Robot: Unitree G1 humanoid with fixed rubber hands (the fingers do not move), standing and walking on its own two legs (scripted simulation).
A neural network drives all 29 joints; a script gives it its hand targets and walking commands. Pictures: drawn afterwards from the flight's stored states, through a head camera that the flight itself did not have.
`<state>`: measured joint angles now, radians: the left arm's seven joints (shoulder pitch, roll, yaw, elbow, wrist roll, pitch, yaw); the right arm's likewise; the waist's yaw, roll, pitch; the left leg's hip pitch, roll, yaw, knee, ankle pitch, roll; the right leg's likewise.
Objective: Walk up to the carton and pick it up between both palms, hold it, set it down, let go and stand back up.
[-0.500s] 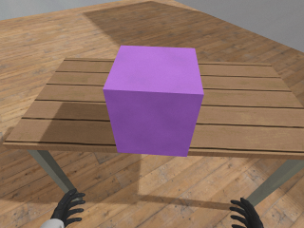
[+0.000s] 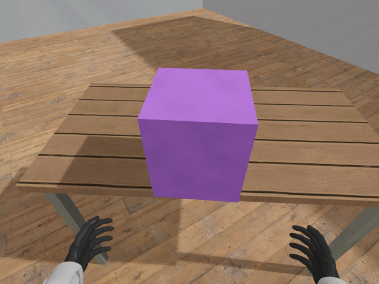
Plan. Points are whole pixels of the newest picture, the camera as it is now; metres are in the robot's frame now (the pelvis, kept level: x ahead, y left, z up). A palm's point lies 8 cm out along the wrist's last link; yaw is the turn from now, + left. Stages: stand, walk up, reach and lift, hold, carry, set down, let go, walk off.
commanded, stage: reach and lift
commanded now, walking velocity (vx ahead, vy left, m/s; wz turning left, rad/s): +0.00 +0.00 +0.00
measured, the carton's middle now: (198, 135) +0.48 +0.05 +0.07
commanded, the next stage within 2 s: none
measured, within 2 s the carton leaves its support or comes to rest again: neither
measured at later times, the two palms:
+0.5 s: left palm (83, 216) +0.23 +0.26 +0.05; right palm (316, 228) +0.25 -0.19 +0.05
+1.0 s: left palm (90, 165) +0.31 +0.26 +0.12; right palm (317, 181) +0.32 -0.20 +0.11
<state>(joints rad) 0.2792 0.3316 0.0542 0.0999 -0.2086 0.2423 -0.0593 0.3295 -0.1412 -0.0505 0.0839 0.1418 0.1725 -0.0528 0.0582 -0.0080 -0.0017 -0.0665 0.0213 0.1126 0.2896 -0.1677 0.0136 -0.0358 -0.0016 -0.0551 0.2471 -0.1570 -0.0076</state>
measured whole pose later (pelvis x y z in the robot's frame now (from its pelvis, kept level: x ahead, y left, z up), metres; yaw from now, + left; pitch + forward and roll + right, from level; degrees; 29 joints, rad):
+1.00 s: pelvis +0.01 -0.01 +0.00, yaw +0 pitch -3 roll +0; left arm -0.25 0.37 0.20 0.15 -0.19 0.43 -0.11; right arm -0.17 -0.24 0.01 0.11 0.32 0.28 -0.16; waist 0.02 -0.03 0.01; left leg -0.05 0.03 0.10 0.29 -0.18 0.00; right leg -0.03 0.01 -0.06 0.26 -0.18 -0.02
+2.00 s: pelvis -0.01 -0.01 +0.00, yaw +1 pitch +4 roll -1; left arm -1.16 0.51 0.03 1.05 -0.28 0.43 -0.05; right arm -1.05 -0.33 0.03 0.93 0.42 0.39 -0.13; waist -0.04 -0.03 -0.11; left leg -0.26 0.04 0.08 0.36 -0.16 0.01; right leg -0.21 0.01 -0.08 0.29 -0.14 -0.02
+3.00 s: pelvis +0.00 -0.01 -0.01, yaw +2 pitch +14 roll -1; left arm -1.24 0.48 -0.10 1.39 -0.35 0.04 -0.04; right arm -1.09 -0.24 -0.02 1.17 0.33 0.11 -0.14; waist -0.04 -0.03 -0.19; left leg -0.47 0.05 0.06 0.41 -0.18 -0.01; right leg -0.41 0.02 -0.10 0.34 -0.17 -0.02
